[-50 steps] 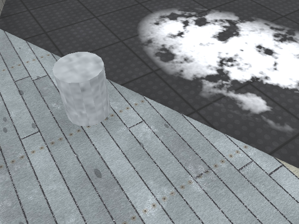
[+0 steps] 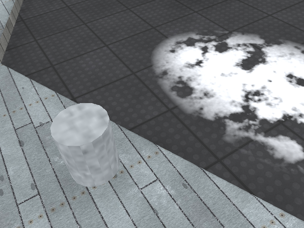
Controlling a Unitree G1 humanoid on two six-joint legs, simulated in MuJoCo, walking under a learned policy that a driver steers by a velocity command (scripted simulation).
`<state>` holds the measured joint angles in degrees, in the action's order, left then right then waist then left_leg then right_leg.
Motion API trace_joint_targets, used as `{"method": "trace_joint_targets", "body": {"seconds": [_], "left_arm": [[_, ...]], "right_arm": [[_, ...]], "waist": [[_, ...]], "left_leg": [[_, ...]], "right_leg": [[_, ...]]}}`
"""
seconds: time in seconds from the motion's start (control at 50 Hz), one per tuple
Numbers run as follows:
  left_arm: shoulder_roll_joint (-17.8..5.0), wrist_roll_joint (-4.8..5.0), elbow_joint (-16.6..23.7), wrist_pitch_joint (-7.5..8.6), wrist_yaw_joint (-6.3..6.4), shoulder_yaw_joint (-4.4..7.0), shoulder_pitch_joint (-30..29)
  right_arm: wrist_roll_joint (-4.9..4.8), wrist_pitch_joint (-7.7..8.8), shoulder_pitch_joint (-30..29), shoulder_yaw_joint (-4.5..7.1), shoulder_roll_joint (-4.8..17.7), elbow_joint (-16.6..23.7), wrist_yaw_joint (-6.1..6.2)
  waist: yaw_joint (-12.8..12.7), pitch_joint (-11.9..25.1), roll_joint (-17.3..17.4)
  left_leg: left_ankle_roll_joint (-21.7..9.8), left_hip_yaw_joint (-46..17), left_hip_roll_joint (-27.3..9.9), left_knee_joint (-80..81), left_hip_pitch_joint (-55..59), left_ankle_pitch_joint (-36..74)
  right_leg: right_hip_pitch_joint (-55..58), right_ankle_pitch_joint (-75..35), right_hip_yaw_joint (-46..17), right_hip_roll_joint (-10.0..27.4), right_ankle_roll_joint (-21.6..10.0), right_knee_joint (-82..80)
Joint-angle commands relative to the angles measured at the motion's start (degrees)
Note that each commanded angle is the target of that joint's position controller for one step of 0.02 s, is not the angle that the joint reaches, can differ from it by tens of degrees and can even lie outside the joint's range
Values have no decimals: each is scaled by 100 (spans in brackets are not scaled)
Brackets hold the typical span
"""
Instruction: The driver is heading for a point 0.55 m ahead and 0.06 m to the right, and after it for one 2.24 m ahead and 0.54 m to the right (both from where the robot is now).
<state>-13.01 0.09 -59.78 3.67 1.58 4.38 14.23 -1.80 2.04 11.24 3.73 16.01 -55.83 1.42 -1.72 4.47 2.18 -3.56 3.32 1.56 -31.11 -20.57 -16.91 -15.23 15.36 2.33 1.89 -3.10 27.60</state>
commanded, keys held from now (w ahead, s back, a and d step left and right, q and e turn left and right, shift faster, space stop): w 0.50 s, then w+e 0.24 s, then e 0.26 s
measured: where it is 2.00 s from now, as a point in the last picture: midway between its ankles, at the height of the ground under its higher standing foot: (160, 220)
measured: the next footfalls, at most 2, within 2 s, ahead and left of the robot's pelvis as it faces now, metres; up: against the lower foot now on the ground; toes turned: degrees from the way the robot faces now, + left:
left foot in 0.42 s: +0.35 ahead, +0.16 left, +0.00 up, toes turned +4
right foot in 0.92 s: +0.61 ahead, -0.06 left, +0.00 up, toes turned -11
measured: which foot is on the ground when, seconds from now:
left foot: up 0.00-0.40, down 0.42-0.94, up 0.96-1.00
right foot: down 0.00-0.44, up 0.46-0.90, down 0.92-1.00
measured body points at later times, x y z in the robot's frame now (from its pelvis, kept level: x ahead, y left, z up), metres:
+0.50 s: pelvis +0.22 +0.06 -0.01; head +0.27 +0.06 +0.43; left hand +0.16 +0.31 -0.16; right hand +0.42 -0.18 -0.13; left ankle +0.31 +0.16 -0.74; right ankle +0.03 -0.10 -0.66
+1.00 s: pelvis +0.49 +0.03 -0.01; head +0.52 +0.02 +0.44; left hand +0.69 +0.25 -0.12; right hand +0.47 -0.22 -0.16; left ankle +0.35 +0.18 -0.66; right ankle +0.57 -0.05 -0.74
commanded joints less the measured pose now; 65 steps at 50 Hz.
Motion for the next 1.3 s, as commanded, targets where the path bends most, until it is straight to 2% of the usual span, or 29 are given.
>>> {"method": "trace_joint_targets", "body": {"seconds": [0.02, 0.12, 0.2, 0.36, 0.42, 0.44, 0.46, 0.5, 0.52, 0.54, 0.6, 0.62, 0.7, 0.76, 0.78, 0.8, 0.84, 0.86, 0.88, 0.9, 0.92, 0.94, 0.96, 0.98, 1.0, 1.02, 1.04, 1.1, 1.3], "left_arm": [[-1057, -85, -124, 160, -5, 189, 1109], [-579, -2, 57, 306, -73, 32, 799], [-655, -16, 19, 269, -33, 18, 1115], [-854, 120, -152, 138, -31, 122, 1496], [-858, 110, -22, 79, -33, 124, 1110], [-679, -4, 185, 98, -49, 42, 1023], [163, 61, 260, 239, -117, -182, 1589], [-666, 312, 432, 436, -138, 36, 559], [-323, -659, 253, 459, -287, -81, 692], [96, -766, 311, 417, -324, -158, 653], [117, -426, 274, 264, -518, -158, 650], [-499, -128, 528, 56, -402, 5, 441], [22, -171, 1005, -143, -415, -185, -493], [17, -157, 1261, -156, -450, -229, -1104], [127, -475, 1201, -60, -561, -332, -784], [-146, -223, 1247, -93, -477, -181, -937], [-106, -259, 1390, -27, -433, -195, -1242], [-170, -291, 1382, -23, -424, -165, -1019], [-365, -246, 1503, 86, -506, -130, -968], [-757, -222, 1363, 169, -463, 10, -477], [-1166, -173, 1219, 255, -356, 140, -3], [-1579, -248, 1216, 238, -220, 250, 721], [-1382, -314, 1025, 159, -183, 146, 1496], [-1580, -342, 872, 305, -156, 317, 1331], [-1433, -190, 991, 356, -136, 365, 539], [-1020, -148, 1178, 341, -133, 233, -145], [-824, -103, 1246, 372, -162, 154, -437], [-958, -197, 1441, 394, -302, 185, -430], [-1267, -61, 1954, 509, -485, 291, -23]], "right_arm": [[8, 283, -936, 36, 370, 725, -91], [116, 306, -933, 115, 323, 505, -146], [71, 264, -1484, 39, 60, 641, -186], [-5, 317, -2118, -40, 195, 964, -389], [-6, 316, -85, 280, 772, 396, -336], [90, 289, 1063, 409, 1251, 160, -262], [150, 251, 1340, 401, 1503, 29, -301], [122, 300, 602, 170, 711, 143, -304], [691, 531, 830, -58, -128, -37, -206], [668, 569, 595, -73, -168, -38, -183], [662, 540, 518, -151, -339, -41, -217], [307, 512, 303, 36, 490, 108, -219], [277, 560, 703, -56, 45, -40, -178], [273, 533, 978, -37, 142, -68, -67], [969, 655, 1537, -208, -201, -325, -330], [316, 515, 833, 26, 255, -90, -95], [208, 415, 1274, -24, 239, -144, 54], [236, 363, 1352, -11, 302, -165, 117], [978, 485, 1617, -8, 507, -280, -111], [840, 522, 849, 201, 885, -88, -164], [737, 548, 933, 185, 775, 35, -215], [767, 583, 1920, -14, 117, 140, -213], [591, 583, 1434, -39, 214, 418, -356], [434, 505, 103, -48, 234, 877, -427], [478, 448, 72, -10, 359, 891, -305], [649, 402, 683, 100, 658, 746, -145], [724, 406, 749, 65, 448, 765, -60], [543, 331, 858, -9, 73, 759, -12], [429, 133, -229, -58, 525, 965, 95]], "waist": [[-266, -987, -1417], [-11, -711, -768], [-189, -847, -830], [-260, -1199, -1013], [812, 58, -980], [1181, 1023, -168], [743, 1962, 1517], [785, 677, 730], [565, -206, 241], [352, -628, 292], [104, -657, 146], [-115, -610, -203], [22, -914, 312], [199, -1012, 201], [70, -770, 90], [-44, -1075, 25], [251, -877, 119], [177, -751, 214], [-118, -339, 314], [-421, -268, 67], [-396, 588, -473], [-140, 1872, -1477], [-516, 2520, -1232], [-780, 1148, -343], [-423, 274, -234], [61, 220, -149], [298, -208, -423], [538, 11, -397], [-11, -99, -694]], "left_leg": [[-118, -624, -317, -2152, -3371, -569], [140, -499, -616, -2060, -2831, 1122], [274, -248, -556, -1117, -2224, 1806], [-20, -46, -413, 171, -1479, 1219], [-436, 176, -51, 241, 1444, 1186], [-811, -1266, -1296, 14, 3418, 1181], [-1663, -4097, -2529, 1067, 4824, -188], [-1184, -3307, -2176, 1489, 3631, -60], [-1005, -2598, -1751, 1849, 2464, -942], [-935, -2060, -1582, 1998, 1843, -597], [-1039, -1427, -1665, 2353, 1380, 447], [-675, -982, -1643, 2353, 984, 1917], [-508, 247, -1195, 2431, 644, 2410], [-511, 391, -1348, 2412, 1137, 2597], [-1182, -178, -2111, 2388, 1916, 3598], [-521, 678, -1575, 1885, 2111, 4019], [-297, 779, -1470, 1338, 2125, 4702], [-228, 788, -1484, 866, 2214, 5393], [-473, 458, -1889, 1116, 2221, 6049], [-423, 712, -1708, 557, 2718, 5979], [-198, 896, -1274, -512, 2554, 5136], [561, 863, -667, -2404, 599, 2249], [766, -4, 174, -4045, -875, -2141], [525, -903, -132, -4511, -1933, -2050], [440, -1021, -546, -4377, -2002, -1927], [411, -1035, -769, -3827, -1403, -1772], [400, -944, -823, -3405, -1018, -1445], [551, -650, -635, -3234, -349, -558], [1028, -685, -596, -1367, -858, -333]], "right_leg": [[1583, 2734, -3501, 2121, -1153, -2142], [1410, 146, -1599, 1334, -604, -2185], [1140, -765, -860, 1046, -568, -2223], [1843, -1763, -635, 1441, -557, -1705], [1320, -4421, -152, 1054, -249, 494], [-169, -2618, 50, 701, -35, 2490], [-2064, 1587, -339, -399, 249, 4335], [-3056, 1227, -820, 122, 7, 5166], [-2553, 418, -1096, 211, -380, 4587], [-2500, 71, -996, 368, -488, 4268], [-2372, -523, -1209, 387, -593, 4164], [-1946, -460, -670, 386, -207, 3768], [-1745, -1556, -147, 402, 56, 2258], [-1618, -2018, 65, 290, -47, 1261], [-2085, -1707, -822, 535, -182, 1411], [-2142, -1758, 127, 235, -177, 1012], [-1538, -1542, 491, -103, -245, 796], [-1226, -1269, 555, -259, -323, 743], [-782, -1578, -476, 51, -430, 715], [-754, -1554, -314, -199, -520, 70], [486, -3064, -284, -246, -908, 176], [3160, -5209, -2089, 960, -2440, 528], [4314, -5197, -4063, 1950, -3091, -390], [3492, -3971, -3635, 1747, -2210, -682], [2362, -3568, -2886, 1529, -1906, -794], [1524, -3100, -2598, 1260, -1872, -1140], [639, -3126, -2394, 1066, -1835, -1362], [-136, -3105, -1948, 679, -1696, -1591], [682, -1203, -2985, 838, -1529, -1115]]}}
Velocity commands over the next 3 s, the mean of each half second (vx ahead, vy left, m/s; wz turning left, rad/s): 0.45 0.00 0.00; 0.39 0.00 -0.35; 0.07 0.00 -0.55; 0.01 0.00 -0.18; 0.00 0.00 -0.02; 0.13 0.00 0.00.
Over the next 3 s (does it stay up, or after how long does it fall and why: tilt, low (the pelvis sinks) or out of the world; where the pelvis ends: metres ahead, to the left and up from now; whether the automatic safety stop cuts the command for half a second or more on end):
stays up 0.65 0.03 0.01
